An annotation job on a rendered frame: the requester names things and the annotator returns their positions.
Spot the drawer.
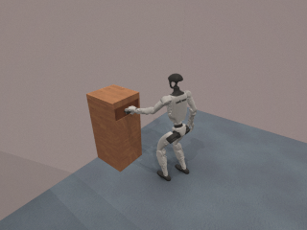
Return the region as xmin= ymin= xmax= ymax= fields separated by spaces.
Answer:
xmin=114 ymin=99 xmax=139 ymax=121

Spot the robot foot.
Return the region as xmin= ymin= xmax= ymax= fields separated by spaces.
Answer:
xmin=175 ymin=164 xmax=189 ymax=174
xmin=157 ymin=171 xmax=171 ymax=181

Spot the left robot hand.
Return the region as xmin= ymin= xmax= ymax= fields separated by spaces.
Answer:
xmin=125 ymin=105 xmax=136 ymax=115

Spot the robot left forearm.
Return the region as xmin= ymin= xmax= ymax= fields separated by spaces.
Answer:
xmin=134 ymin=107 xmax=153 ymax=115

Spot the robot left upper arm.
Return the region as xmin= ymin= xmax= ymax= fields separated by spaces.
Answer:
xmin=150 ymin=96 xmax=172 ymax=115

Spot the robot right forearm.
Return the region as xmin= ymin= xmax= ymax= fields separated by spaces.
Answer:
xmin=188 ymin=111 xmax=197 ymax=124

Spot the cabinet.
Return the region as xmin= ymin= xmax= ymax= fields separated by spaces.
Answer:
xmin=86 ymin=84 xmax=142 ymax=172

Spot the right robot hand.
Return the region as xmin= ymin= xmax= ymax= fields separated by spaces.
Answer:
xmin=187 ymin=122 xmax=194 ymax=132

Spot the robot right upper arm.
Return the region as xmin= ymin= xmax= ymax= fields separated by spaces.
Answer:
xmin=183 ymin=90 xmax=197 ymax=113

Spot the robot left foot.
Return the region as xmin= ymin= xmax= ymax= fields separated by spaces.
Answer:
xmin=157 ymin=171 xmax=171 ymax=181

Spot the robot right foot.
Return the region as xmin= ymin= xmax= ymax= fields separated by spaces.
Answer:
xmin=175 ymin=164 xmax=189 ymax=174

